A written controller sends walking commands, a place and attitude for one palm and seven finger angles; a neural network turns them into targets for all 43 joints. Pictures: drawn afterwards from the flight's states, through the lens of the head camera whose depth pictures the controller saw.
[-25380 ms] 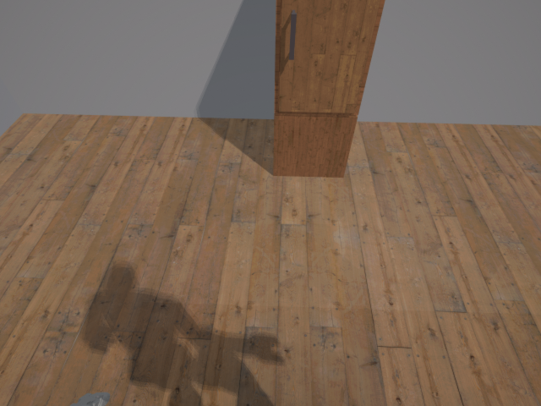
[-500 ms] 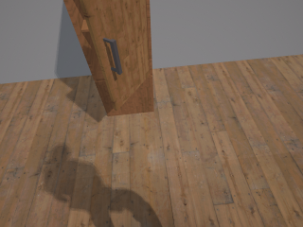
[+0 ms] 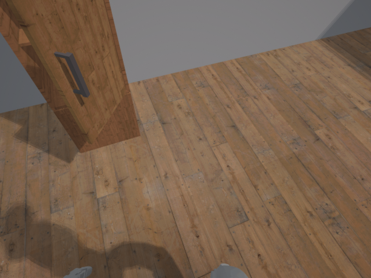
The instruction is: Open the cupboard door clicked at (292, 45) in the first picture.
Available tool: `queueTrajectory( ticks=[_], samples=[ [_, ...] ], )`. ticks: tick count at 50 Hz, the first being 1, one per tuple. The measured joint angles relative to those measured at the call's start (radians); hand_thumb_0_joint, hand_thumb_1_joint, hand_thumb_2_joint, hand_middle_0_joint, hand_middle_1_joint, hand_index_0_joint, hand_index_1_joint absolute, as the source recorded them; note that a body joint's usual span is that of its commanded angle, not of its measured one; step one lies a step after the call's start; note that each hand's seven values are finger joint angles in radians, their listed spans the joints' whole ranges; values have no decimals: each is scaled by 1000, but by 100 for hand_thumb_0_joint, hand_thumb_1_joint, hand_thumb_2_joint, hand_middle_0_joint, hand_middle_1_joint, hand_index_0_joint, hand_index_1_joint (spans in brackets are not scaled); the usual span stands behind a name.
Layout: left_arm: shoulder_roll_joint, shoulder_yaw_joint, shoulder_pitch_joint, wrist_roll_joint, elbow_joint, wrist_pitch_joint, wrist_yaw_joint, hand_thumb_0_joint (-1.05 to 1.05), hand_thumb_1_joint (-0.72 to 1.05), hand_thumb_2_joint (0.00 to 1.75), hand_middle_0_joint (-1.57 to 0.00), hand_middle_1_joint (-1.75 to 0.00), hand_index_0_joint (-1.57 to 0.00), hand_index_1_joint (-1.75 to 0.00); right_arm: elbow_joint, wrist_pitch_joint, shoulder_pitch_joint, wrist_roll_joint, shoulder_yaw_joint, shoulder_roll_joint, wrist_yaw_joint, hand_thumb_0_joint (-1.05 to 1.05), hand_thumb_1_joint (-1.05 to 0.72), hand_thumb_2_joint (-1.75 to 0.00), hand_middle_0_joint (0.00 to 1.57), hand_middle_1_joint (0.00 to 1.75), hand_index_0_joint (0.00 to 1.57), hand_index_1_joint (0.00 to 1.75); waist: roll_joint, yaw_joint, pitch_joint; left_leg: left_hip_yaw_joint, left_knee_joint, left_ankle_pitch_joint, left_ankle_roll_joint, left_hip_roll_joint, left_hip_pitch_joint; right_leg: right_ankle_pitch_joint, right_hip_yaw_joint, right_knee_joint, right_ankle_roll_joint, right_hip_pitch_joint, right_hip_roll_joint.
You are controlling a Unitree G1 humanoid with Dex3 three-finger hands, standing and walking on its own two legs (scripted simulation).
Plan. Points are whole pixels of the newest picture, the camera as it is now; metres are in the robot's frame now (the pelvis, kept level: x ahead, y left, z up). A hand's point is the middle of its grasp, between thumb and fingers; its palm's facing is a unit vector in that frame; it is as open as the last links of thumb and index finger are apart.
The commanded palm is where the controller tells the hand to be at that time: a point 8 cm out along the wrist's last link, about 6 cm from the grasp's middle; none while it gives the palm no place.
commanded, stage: walk to a spot facing it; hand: left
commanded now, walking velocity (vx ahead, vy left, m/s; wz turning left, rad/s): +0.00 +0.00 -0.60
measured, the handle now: (73, 75) +0.65 +0.42 +0.00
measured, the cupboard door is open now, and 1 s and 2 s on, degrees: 52 52 52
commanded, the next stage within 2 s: turn to face it in 1.94 s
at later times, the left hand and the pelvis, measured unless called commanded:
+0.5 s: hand (131, 253) +0.19 +0.16 -0.17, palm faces -0.30 -0.94 -0.17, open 7.4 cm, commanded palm none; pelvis +0.07 -0.02 +0.00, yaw -19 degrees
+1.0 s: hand (209, 188) +0.37 -0.04 -0.16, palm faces -0.49 -0.85 -0.21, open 7.1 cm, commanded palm none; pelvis +0.20 -0.16 +0.00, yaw -30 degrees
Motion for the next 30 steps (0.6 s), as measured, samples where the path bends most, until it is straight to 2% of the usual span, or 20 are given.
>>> queueTrajectory(
  ticks=[2, 3, 4, 5, 7, 8, 10, 12, 16, 19, 20, 21, 23, 26, 28, 30],
  samples=[
    [1, -6, -2, -2, -7, -8, -3, 1, 91, 90, -20, -30, -20, -30, 2, 3, 12, 2, -4, -10, 5, 1, -91, -90, 20, 30, 21, 30, 18, -7, 5, 20, 26, -19, -15, 26, 2, 44, -22, -137, -9, 62, -7],
    [4, -9, 0, -2, -11, -13, -5, 1, 91, 90, -20, -30, -20, -30, 1, 6, 20, 6, -7, -16, 8, 1, -90, -90, 20, 30, 21, 30, 24, -11, 4, 29, 56, -37, -24, 37, -5, 106, -30, -223, -17, 103, -8],
    [15, -13, 7, -1, -20, -22, -6, 1, 91, 90, -20, -30, -20, -30, -3, 10, 34, 11, -11, -18, 10, 1, -90, -90, 21, 30, 21, 30, 10, -15, -4, 45, 111, -60, -24, 36, -28, 186, -18, -311, -44, 143, -22],
    [14, -13, 4, 0, -17, -32, 0, 1, 91, 90, -20, -30, -20, -30, 0, 19, 31, 17, -16, -29, 12, 1, -90, -90, 21, 30, 21, 30, 14, -13, -2, 34, 208, -144, -22, 36, -65, 184, -9, -305, -70, 134, -15],
    [-1, -19, 1, -1, -12, -36, 12, 1, 91, 89, -20, -30, -20, -30, 12, 41, 14, 23, -27, -53, 11, 1, -91, -90, 20, 30, 21, 30, 34, -18, 17, -26, 414, -239, -12, 7, -142, 154, 6, -270, -79, 123, 3],
    [-8, -20, 6, 0, -11, -36, 19, 1, 91, 89, -20, -30, -20, -30, 18, 47, 7, 23, -31, -61, 13, 1, -91, -90, 20, 30, 21, 30, 35, -19, 20, -40, 490, -236, -9, -9, -174, 153, 17, -278, -78, 130, 8],
    [-18, -23, 26, 2, -5, -34, 27, 1, 91, 89, -20, -30, -20, -30, 20, 51, -1, 21, -37, -68, 20, 1, -91, -90, 20, 30, 21, 30, 25, -21, 17, -42, 550, -193, -9, -31, -217, 173, 44, -320, -74, 150, 17],
    [-23, -27, 48, 5, 6, -35, 28, 1, 91, 89, -20, -30, -20, -30, 13, 46, -4, 21, -40, -67, 29, 1, -91, -90, 20, 30, 20, 30, 7, -24, 5, -31, 512, -155, -8, -47, -229, 197, 72, -367, -77, 171, 21],
    [-28, -31, 85, 9, 28, -37, 17, 1, 91, 89, -20, -30, -20, -30, -7, 25, 3, 22, -42, -53, 41, 1, -91, -90, 20, 30, 20, 30, -26, -21, -27, -18, 327, -127, 2, -76, -189, 214, 125, -426, -87, 197, 31],
    [-30, -27, 107, 7, 38, -35, 10, 1, 91, 89, -20, -30, -20, -30, -19, -4, 20, 23, -35, -43, 38, 1, -91, -90, 20, 30, 20, 30, -41, -16, -48, -9, 124, -96, 15, -97, -98, 187, 160, -406, -83, 193, 45],
    [-35, -26, 118, 4, 37, -33, 8, 1, 91, 89, -20, -30, -20, -30, -27, -20, 33, 20, -29, -48, 34, 1, -91, -90, 20, 30, 20, 30, -25, -18, -63, -21, 31, -118, 31, -87, -57, 135, 159, -362, -84, 172, 62],
    [-37, -24, 117, 1, 40, -28, 5, 1, 91, 89, -20, -30, -20, -30, -29, -37, 43, 13, -26, -48, 27, 1, -91, -90, 20, 30, 20, 30, -15, -27, -67, -23, 11, -40, 44, -77, -56, 56, 139, -278, -79, 138, 67],
    [-26, -16, 97, 5, 50, -22, -7, 1, 91, 89, -20, -30, -20, -30, -19, -57, 66, 4, -14, -30, 17, 1, -91, -90, 20, 30, 20, 30, -26, -36, -58, -2, 32, -2, 56, -65, -43, -7, 93, -73, -69, 61, 46],
    [-10, -4, 55, 15, 47, -26, -23, 1, 91, 89, -20, -30, -20, -30, 11, -66, 131, 0, 3, -4, 16, 1, -91, -90, 20, 30, 20, 30, -39, -39, -59, 30, -34, -9, 44, -46, 24, 82, 39, 143, -52, -54, -4],
    [-8, -4, 22, 16, 34, -31, -30, 1, 91, 90, -20, -30, -20, -30, 39, -70, 171, 1, 11, 8, 13, 1, -91, -90, 20, 30, 21, 30, -38, -37, -54, 55, -89, -2, 32, -32, 73, 147, 16, 175, -43, -108, -37],
    [-10, -10, -12, 14, 22, -34, -33, 1, 91, 90, -20, -30, -20, -30, 67, -72, 206, 1, 15, 15, 12, 1, -91, -90, 20, 30, 21, 30, -29, -41, -45, 83, -125, -4, 23, -18, 116, 189, -5, 121, -42, -134, -61]
  ],
)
